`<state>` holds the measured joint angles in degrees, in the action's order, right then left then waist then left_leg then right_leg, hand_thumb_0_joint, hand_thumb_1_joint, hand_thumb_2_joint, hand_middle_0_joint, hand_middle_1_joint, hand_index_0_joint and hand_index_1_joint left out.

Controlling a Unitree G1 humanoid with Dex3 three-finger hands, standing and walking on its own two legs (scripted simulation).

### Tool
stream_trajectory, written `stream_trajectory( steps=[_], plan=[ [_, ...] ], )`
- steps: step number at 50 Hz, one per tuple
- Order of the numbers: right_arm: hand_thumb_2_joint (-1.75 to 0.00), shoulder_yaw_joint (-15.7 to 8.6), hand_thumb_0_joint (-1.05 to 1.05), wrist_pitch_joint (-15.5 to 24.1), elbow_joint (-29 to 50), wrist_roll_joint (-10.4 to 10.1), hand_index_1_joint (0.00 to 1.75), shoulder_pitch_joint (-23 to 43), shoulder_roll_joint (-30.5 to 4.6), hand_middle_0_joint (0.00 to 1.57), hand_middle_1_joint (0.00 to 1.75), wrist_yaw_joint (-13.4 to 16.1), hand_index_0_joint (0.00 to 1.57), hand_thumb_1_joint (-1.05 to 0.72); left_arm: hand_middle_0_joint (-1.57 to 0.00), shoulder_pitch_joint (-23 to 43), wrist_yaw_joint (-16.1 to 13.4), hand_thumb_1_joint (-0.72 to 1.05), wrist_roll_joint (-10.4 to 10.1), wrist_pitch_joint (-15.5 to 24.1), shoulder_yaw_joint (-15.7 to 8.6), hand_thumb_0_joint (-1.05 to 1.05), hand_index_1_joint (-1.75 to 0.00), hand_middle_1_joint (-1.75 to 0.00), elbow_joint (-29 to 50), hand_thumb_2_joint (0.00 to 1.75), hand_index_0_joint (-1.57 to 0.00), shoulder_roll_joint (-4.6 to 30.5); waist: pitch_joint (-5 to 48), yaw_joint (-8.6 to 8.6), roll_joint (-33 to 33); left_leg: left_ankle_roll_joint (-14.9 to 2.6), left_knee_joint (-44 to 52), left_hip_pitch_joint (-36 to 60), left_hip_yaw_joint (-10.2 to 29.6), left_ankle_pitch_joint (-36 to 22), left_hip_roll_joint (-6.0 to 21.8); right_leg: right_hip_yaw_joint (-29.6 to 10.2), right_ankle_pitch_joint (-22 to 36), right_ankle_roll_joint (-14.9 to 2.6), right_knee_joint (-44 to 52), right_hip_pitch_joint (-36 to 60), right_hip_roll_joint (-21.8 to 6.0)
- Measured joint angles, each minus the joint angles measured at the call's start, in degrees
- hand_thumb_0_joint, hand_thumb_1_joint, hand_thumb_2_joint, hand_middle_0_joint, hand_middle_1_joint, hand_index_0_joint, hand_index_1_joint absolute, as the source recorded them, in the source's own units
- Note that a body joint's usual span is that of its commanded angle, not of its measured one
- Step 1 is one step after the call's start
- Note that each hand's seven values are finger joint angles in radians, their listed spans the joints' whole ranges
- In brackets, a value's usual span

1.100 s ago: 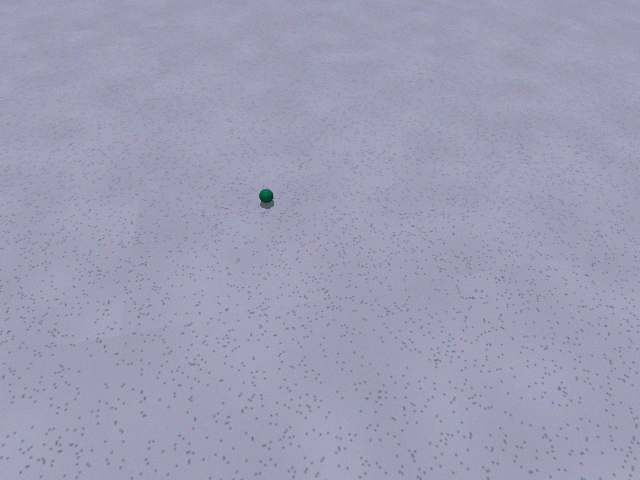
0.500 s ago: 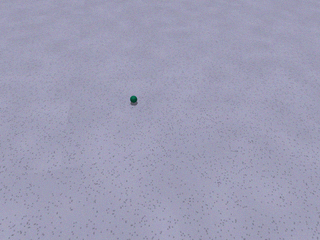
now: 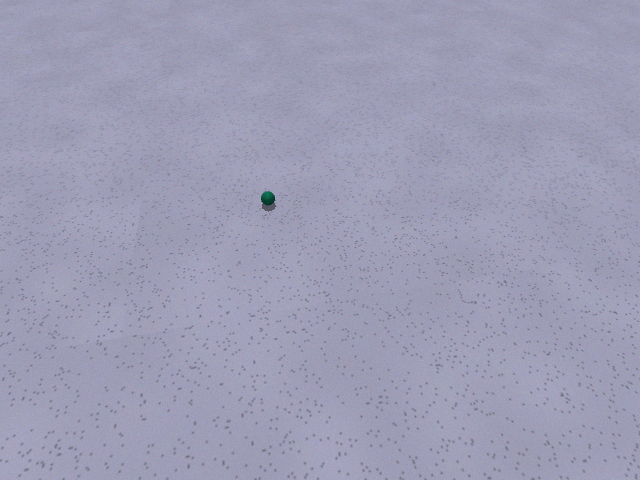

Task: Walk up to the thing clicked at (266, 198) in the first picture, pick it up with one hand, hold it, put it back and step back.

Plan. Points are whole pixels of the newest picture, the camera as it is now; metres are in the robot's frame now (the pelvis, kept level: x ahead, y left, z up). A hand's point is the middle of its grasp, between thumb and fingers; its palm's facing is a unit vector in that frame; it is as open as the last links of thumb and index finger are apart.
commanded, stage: stand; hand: left
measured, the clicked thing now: (267, 198) +1.42 +0.21 -0.75
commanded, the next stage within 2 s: walk up in 0.02 s
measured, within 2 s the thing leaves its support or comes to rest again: neither
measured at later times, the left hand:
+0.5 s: hand (125, 365) +0.33 +0.32 -0.15, palm faces -0.40 -0.77 -0.50, open 7.4 cm
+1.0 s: hand (147, 219) +0.70 +0.40 -0.17, palm faces -0.55 -0.58 -0.60, open 7.4 cm
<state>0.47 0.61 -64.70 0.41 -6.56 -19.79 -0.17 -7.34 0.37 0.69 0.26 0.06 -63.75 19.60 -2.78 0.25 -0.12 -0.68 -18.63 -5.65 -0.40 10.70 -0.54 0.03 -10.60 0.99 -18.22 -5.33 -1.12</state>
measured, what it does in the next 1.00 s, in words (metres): walks ahead, turning right: right foot, then left foot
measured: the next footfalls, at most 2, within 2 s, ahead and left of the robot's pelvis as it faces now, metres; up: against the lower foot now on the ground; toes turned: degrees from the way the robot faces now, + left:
right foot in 0.52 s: +0.23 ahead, -0.10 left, +0.00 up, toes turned -33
left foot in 0.88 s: +0.54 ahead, +0.26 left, +0.00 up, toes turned -36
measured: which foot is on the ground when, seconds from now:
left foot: down 0.00-0.54, up 0.56-0.86, down 0.88-1.00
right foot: down 0.00-0.26, up 0.28-0.50, down 0.52-0.88, up 0.90-1.00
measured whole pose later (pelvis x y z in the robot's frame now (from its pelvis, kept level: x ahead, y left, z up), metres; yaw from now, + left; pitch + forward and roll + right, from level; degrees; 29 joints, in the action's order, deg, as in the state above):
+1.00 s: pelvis +0.37 +0.24 -0.06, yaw -41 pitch -3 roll -2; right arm -6.3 -3.6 -44.4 3.5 -18.4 -24.8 -5.4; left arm -10.8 -5.6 1.3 1.1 -6.1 -53.2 31.5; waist -3.3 -7.3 -0.4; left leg 0.9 -53.6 -29.4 -3.1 21.9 6.4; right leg -4.2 -25.7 -4.1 -80.0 -36.6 -2.4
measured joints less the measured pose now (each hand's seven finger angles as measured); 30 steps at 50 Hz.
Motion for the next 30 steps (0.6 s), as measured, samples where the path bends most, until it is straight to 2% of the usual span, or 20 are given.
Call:
stream_trajectory(
  steps=[1,2,4,6,9,11,12,13,14,15,17,18,20,24,26,27,28,30],
  plan=[
    [-0.89,0.01,0.0,0.01,-0.02,-0.02,0.3,0.01,-0.02,0.2,0.3,0.01,0.2,-0.9,-0.2,-0.02,-0.01,0.91,0.0,0.02,0.02,0.01,-0.3,-0.3,0.0,0.9,-0.21,-0.01,-0.01,0.0,0.01,0.0,0.02,0.02,0.0,-0.01,-0.01,0.0,-0.01,0.01,-0.01,0.0,-0.01],
    [-0.89,-0.8,0.0,-0.4,0.94,0.71,0.3,-0.04,-0.14,0.2,0.3,-0.93,0.2,-0.9,-0.2,-0.71,0.29,0.91,-0.08,0.12,-0.32,0.01,-0.3,-0.3,0.81,0.9,-0.21,0.05,0.15,0.18,0.03,-0.42,-1.97,-0.99,-0.74,2.81,0.11,-0.58,-1.05,-0.54,-1.36,-1.0,0.08],
    [-0.89,-2.4,0.0,-0.8,4.34,2.11,0.3,0.05,-1.55,0.2,0.3,-3.31,0.2,-0.9,-0.2,-3.58,0.89,0.9,-0.06,0.81,-1.01,0.01,-0.3,-0.3,2.57,0.9,-0.21,0.12,0.62,0.15,-0.83,-1.92,-9.13,-4.32,-1.96,12.68,0.25,-2.64,-4.01,-1.07,-5.37,-3.98,0.72],
    [-0.89,-3.85,0.0,-0.79,8.0,2.5,0.3,0.22,-3.68,0.2,0.3,-4.91,0.2,-0.9,-0.21,-6.2,1.0,0.9,0.39,0.85,-1.62,0.01,-0.3,-0.3,2.84,0.9,-0.21,0.02,1.12,-0.17,-2.55,-3.21,-15.89,-7.21,0.29,16.63,-0.58,-4.95,-4.23,-0.74,-8.01,-6.59,1.77],
    [-0.89,-5.77,0.0,-0.92,12.09,2.46,0.3,0.08,-6.06,0.2,0.3,-6.07,0.2,-0.9,-0.21,-8.51,0.56,0.9,0.85,0.67,-2.43,0.01,-0.3,-0.3,2.44,0.9,-0.21,0.48,1.47,-1.49,-4.95,-3.15,-21.33,-9.43,4.81,15.59,-0.67,-7.19,-4.31,0.58,-9.63,-9.04,3.17],
    [-0.89,-6.44,0.0,-1.07,13.56,2.37,0.3,-0.93,-6.91,0.2,0.3,-6.28,0.2,-0.9,-0.21,-9.21,0.35,0.9,0.88,0.79,-2.99,0.01,-0.3,-0.3,3.27,0.9,-0.21,1.54,1.66,-1.97,-5.19,-2.73,-19.96,-9.31,6.66,16.82,-0.2,-8.38,-4.99,1.15,-10.16,-10.2,3.17],
    [-0.89,-6.65,0.0,-1.06,13.98,2.44,0.3,-1.57,-7.18,0.2,0.3,-6.3,0.2,-0.9,-0.21,-9.42,0.28,0.9,0.85,0.98,-3.19,0.01,-0.3,-0.3,4.03,0.9,-0.21,2.26,1.61,-2.06,-4.87,-2.48,-17.13,-8.46,6.95,16.89,0.12,-9.08,-5.54,1.4,-10.76,-10.75,2.86],
    [-0.89,-6.88,0.0,-0.93,14.0,2.64,0.3,-2.08,-6.94,0.2,0.3,-6.2,0.2,-0.9,-0.21,-9.46,0.18,0.9,0.75,1.07,-3.36,0.01,-0.3,-0.3,4.66,0.9,-0.21,3.21,1.15,-2.02,-3.45,-1.82,-14.37,-7.08,5.43,12.93,-0.51,-10.39,-6.54,1.49,-12.1,-11.1,1.85],
    [-0.89,-6.99,0.0,-0.77,13.97,3.04,0.3,-2.66,-6.45,0.2,0.3,-6.06,0.2,-0.9,-0.21,-9.6,-0.09,0.9,0.64,0.94,-3.59,0.01,-0.3,-0.3,4.97,0.9,-0.21,4.0,0.91,-1.72,-1.91,-1.49,-12.02,-5.26,3.52,11.22,-1.42,-11.29,-9.6,0.71,-15.26,-12.11,0.97],
    [-0.89,-7.05,0.0,-0.75,14.17,3.31,0.3,-3.42,-6.24,0.2,0.3,-6.01,0.2,-0.9,-0.21,-9.99,-0.53,0.9,0.57,0.62,-3.74,0.01,-0.3,-0.3,5.14,0.9,-0.21,4.19,1.21,-1.61,-1.7,-1.56,-10.06,-3.64,1.9,10.87,-1.36,-9.68,-13.44,0.07,-20.1,-14.17,0.92],
    [-0.89,-7.24,0.0,-0.8,14.72,3.01,0.3,-5.3,-6.53,0.2,0.3,-6.0,0.2,-0.9,-0.2,-10.46,-0.89,0.9,0.47,0.3,-3.28,0.01,-0.3,-0.3,5.15,0.9,-0.21,3.96,2.04,-2.91,-3.75,-2.35,-6.35,-0.46,0.33,10.81,0.05,-2.36,-16.5,-0.55,-28.28,-18.23,0.81],
    [-0.89,-7.3,0.0,-0.81,14.95,2.95,0.3,-6.31,-6.58,0.2,0.3,-5.81,0.2,-0.9,-0.2,-10.2,-0.69,0.9,0.28,0.45,-2.99,0.01,-0.3,-0.3,5.2,0.9,-0.21,4.18,2.11,-3.89,-4.61,-2.64,-4.44,1.25,-0.04,10.6,0.57,0.34,-16.1,-0.87,-30.35,-19.62,0.58],
    [-0.89,-7.27,0.0,-1.03,15.38,3.14,0.3,-8.03,-6.28,0.2,0.3,-5.35,0.2,-0.9,-0.2,-9.08,-0.15,0.9,-0.34,1.05,-2.97,0.01,-0.3,-0.3,6.22,0.9,-0.21,5.34,1.31,-5.23,-5.02,-2.65,-1.96,4.44,-1.23,10.75,0.81,3.23,-13.62,-1.41,-31.07,-21.7,-0.17],
    [-0.89,-6.9,0.0,-2.12,15.89,3.01,0.3,-9.76,-5.62,0.2,0.3,-5.43,0.2,-0.9,-0.2,-6.71,0.08,0.9,-0.91,2.09,-3.84,0.01,-0.3,-0.3,9.63,0.9,-0.21,8.13,-1.09,-5.7,-3.74,-3.26,-4.87,8.81,-5.92,16.18,-0.18,7.59,-6.17,-2.07,-21.83,-22.26,-1.41],
    [-0.89,-6.74,0.01,-2.82,16.51,3.06,0.3,-10.47,-5.42,0.2,0.3,-5.52,0.2,-0.9,-0.2,-6.23,-0.43,0.9,-1.22,3.0,-4.69,0.01,-0.3,-0.3,11.51,0.9,-0.21,9.24,-1.74,-5.06,-3.05,-2.78,-15.21,7.5,-8.59,21.21,-0.2,9.8,0.1,-3.05,-16.44,-19.67,-0.72],
    [-0.89,-6.75,0.01,-3.31,16.64,3.13,0.3,-10.39,-5.65,0.2,0.3,-5.37,0.2,-0.9,-0.2,-5.96,-0.98,0.91,-1.31,3.41,-5.26,0.01,-0.3,-0.3,12.2,0.9,-0.21,8.86,-2.37,-4.57,-4.2,-2.43,-23.89,5.34,-8.11,22.28,0.9,9.66,2.05,-3.41,-17.89,-19.29,0.44],
    [-0.89,-6.72,0.01,-3.91,16.78,3.16,0.3,-10.13,-5.69,0.2,0.3,-5.13,0.2,-0.9,-0.2,-5.96,-1.6,0.91,-1.18,3.62,-5.58,0.01,-0.3,-0.3,13.03,0.9,-0.21,8.24,-2.77,-4.4,-5.57,-1.41,-33.16,2.19,-5.44,22.58,1.31,9.62,0.28,-3.25,-20.51,-19.26,1.44],
    [-0.89,-6.39,0.01,-4.95,17.68,2.87,0.3,-10.44,-5.31,0.2,0.3,-5.08,0.2,-0.9,-0.2,-5.92,-2.94,0.91,-1.01,3.41,-4.87,0.01,-0.3,-0.3,14.04,0.9,-0.21,7.02,-2.05,-4.5,-7.37,0.86,-49.16,-6.31,1.15,22.08,0.26,9.91,-3.37,-3.34,-23.06,-18.3,1.94]
  ],
)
